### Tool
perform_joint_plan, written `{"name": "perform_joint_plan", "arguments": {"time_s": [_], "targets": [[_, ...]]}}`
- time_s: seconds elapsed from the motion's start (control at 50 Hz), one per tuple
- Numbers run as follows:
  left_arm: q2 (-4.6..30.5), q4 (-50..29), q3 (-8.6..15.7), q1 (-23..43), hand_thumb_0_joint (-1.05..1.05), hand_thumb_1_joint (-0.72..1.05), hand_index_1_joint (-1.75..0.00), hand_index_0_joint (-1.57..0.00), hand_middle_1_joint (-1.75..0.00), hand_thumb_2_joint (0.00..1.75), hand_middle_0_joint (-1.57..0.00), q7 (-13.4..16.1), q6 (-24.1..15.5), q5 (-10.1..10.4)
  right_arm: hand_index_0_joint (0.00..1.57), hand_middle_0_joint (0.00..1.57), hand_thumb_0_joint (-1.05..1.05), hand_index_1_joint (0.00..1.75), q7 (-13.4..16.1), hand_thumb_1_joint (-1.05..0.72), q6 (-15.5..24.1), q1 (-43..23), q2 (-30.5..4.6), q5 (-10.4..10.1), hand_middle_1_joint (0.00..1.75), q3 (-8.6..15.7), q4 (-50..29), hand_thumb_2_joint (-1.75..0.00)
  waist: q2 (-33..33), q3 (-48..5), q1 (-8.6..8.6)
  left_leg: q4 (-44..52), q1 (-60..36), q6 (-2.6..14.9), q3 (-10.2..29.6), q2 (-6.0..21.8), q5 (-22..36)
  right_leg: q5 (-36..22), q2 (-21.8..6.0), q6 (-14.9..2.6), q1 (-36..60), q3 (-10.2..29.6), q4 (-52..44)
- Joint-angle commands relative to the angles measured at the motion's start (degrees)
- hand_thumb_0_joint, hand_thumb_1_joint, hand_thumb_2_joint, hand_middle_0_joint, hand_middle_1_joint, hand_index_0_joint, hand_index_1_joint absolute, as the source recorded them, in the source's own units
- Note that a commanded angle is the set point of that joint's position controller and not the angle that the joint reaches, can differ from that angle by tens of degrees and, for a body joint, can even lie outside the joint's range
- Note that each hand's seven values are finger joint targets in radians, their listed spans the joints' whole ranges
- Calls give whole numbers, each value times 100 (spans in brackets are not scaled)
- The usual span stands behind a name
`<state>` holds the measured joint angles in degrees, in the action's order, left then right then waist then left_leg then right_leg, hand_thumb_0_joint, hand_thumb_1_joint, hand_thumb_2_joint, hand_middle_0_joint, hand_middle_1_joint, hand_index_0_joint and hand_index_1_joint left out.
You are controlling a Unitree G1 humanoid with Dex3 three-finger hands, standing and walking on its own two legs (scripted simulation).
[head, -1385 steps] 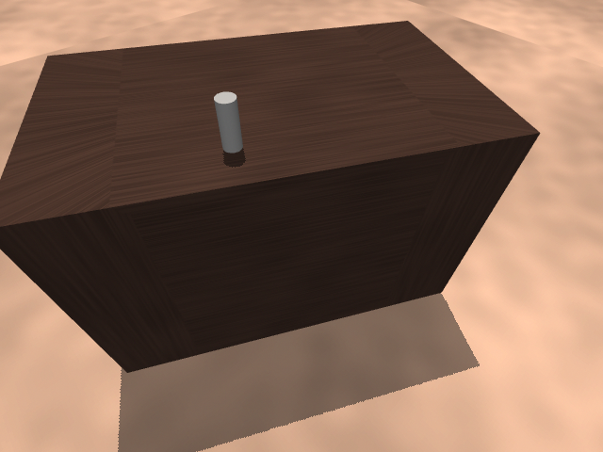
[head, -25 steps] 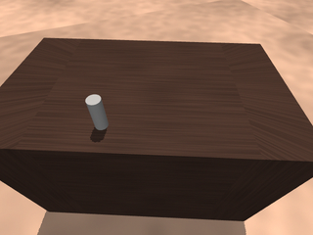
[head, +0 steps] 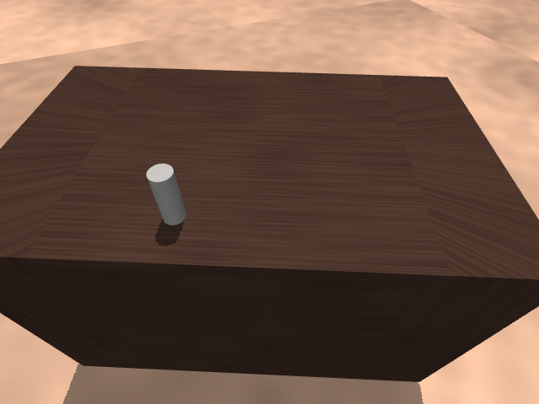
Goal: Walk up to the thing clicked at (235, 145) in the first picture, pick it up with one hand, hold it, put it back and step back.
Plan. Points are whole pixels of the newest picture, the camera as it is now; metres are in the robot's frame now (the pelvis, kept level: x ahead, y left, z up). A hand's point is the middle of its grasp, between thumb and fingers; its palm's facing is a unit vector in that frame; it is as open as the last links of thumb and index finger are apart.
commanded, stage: stand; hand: left
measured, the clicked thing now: (167, 196) +0.45 +0.19 +0.03
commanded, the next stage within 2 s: step back in 1.48 s
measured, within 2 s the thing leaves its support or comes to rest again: neither
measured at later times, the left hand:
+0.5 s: hand out of the picture +0.07 +0.25 -0.16, palm faces -0.02 -0.94 -0.34, open 7.4 cm
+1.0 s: hand out of the picture +0.06 +0.26 -0.16, palm faces -0.02 -0.94 -0.35, open 7.4 cm
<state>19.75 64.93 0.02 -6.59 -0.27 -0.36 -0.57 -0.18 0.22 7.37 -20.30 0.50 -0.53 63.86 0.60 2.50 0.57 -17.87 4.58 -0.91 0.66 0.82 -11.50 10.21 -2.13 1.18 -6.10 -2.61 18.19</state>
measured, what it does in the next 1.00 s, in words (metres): stands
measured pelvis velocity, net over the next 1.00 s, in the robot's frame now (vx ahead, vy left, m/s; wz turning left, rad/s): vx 0.00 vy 0.00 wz -0.01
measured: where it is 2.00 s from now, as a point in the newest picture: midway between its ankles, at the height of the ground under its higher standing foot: outside the picture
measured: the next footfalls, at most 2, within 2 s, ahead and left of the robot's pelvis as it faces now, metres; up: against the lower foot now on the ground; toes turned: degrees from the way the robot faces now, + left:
left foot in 1.86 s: -0.05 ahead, +0.16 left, +0.00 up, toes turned -1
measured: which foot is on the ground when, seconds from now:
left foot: down 0.00-1.00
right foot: down 0.00-1.00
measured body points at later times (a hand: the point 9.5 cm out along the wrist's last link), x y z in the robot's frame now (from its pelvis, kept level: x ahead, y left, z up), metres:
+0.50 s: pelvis +0.00 +0.00 +0.00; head +0.01 +0.00 +0.45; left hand +0.07 +0.30 -0.13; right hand +0.08 -0.30 -0.14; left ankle -0.02 +0.13 -0.75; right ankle +0.00 -0.13 -0.75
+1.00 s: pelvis +0.00 +0.00 +0.00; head +0.00 +0.00 +0.45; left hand +0.07 +0.31 -0.13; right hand +0.07 -0.30 -0.14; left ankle -0.02 +0.13 -0.75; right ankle +0.00 -0.13 -0.75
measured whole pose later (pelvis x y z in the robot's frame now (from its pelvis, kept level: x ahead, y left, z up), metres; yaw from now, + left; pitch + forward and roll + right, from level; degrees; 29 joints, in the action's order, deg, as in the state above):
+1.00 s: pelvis +0.00 +0.00 +0.00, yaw +0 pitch -2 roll +0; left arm 19.8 64.6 -0.1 -7.3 -0.2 -0.4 -0.6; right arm -0.3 0.2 7.5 -20.2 0.4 -0.2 64.0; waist 0.4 2.6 0.5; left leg -18.0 4.2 -0.6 0.2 0.6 -11.5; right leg 10.1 -2.3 1.5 -5.8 -2.2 18.2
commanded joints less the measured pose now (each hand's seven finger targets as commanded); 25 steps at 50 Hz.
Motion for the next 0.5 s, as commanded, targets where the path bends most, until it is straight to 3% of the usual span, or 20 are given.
{"name": "perform_joint_plan", "arguments": {"time_s": [0.0, 0.48], "targets": [[1264, -340, 222, 195, 0, 90, -30, -20, -30, 90, -20, 84, -128, -4, 20, 20, 0, 30, 80, -90, 141, -193, -1201, 20, 30, 232, -317, -90, -56, -376, -30, 292, 154, 172, 451, 662, 983, -915, -616, -221, 255, 521, -227], [1237, -362, 203, 159, 0, 90, -30, -20, -30, 90, -20, 97, -120, -15, 20, 20, 0, 30, 96, -90, 144, -164, -1176, 12, 30, 229, -305, -90, -106, -391, -31, 250, 148, 182, 417, 679, 1250, -1182, -626, -200, 271, 499, -166]]}}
